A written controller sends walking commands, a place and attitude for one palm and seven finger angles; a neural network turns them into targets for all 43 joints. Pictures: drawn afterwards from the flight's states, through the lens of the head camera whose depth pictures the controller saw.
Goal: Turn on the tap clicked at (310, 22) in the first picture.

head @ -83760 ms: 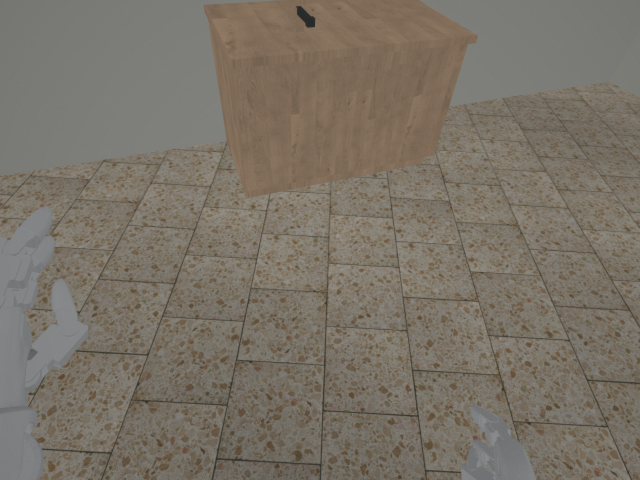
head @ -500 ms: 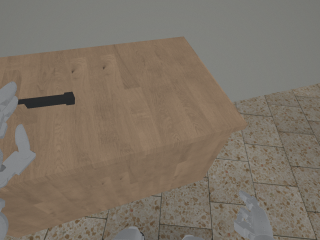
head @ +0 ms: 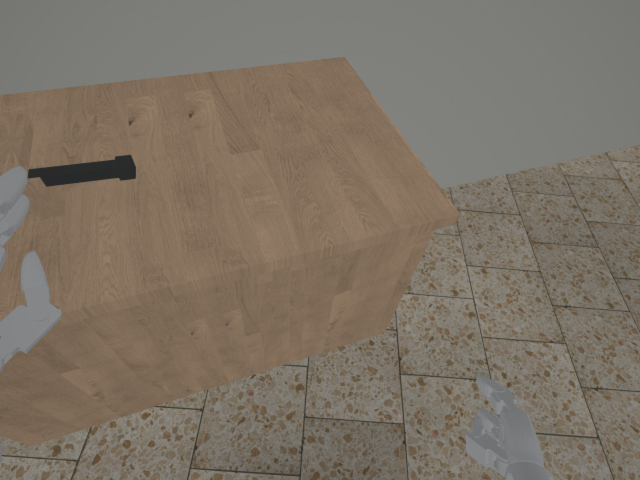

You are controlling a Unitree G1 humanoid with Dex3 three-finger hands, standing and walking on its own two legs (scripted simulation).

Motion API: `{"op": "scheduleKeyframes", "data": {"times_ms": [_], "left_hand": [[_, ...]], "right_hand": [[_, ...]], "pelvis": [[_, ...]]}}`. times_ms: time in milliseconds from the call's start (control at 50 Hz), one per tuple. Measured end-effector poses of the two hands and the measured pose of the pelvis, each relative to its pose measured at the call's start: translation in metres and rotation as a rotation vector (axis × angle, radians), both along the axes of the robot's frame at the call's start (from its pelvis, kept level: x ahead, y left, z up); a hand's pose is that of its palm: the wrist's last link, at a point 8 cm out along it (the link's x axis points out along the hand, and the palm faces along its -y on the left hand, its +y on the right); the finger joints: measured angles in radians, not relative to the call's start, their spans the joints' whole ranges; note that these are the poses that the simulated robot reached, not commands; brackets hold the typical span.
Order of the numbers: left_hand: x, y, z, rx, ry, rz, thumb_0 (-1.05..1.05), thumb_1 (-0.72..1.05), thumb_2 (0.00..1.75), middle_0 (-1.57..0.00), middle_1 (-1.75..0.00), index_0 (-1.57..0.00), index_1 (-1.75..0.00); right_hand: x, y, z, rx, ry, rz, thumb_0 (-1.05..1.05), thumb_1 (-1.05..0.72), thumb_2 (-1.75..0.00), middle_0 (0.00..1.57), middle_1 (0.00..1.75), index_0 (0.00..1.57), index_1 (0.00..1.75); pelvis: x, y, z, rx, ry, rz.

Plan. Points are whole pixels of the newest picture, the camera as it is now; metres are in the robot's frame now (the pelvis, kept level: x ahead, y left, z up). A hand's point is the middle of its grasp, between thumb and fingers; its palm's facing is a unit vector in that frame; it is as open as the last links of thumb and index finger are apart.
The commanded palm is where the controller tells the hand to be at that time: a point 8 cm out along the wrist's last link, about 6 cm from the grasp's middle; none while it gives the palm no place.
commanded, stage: step back with the hand held close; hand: left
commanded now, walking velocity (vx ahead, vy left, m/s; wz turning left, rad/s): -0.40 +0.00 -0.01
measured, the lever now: (125, 167) +0.56 +0.35 +0.01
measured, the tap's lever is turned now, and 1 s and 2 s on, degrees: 86 86 86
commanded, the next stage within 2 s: stop stepping back and stand still in 0.02 s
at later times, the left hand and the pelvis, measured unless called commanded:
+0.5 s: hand out of the picture +0.08 +0.18 +0.17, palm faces +0.40 -0.85 -0.35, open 7.5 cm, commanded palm +0.03 +0.22 +0.18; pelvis -0.12 -0.06 +0.01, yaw +2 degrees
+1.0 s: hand out of the picture +0.01 +0.18 +0.15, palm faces +0.42 -0.85 -0.32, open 7.5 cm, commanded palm -0.05 +0.22 +0.18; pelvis -0.19 -0.07 -0.01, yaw +4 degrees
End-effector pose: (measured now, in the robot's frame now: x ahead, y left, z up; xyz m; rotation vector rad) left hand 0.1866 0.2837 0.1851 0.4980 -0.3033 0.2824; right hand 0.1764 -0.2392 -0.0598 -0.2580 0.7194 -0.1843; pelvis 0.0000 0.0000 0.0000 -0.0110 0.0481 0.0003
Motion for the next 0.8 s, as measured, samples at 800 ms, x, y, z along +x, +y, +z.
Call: {"op": "scheduleKeyframes", "data": {"times_ms": [800], "left_hand": [[-0.209, -0.049, 0.021, 0.033, -0.067, 0.19, 0.01, 0.88, 0.9, -0.21, -0.3, -0.21, -0.31]], "right_hand": [[-0.205, -0.062, -0.031, 0.076, -0.023, 0.005, 0.01, -0.91, -0.9, 0.19, 0.3, 0.2, 0.3]], "pelvis": [[-0.161, -0.064, -0.005, 0.033, -0.1, 0.077]]}}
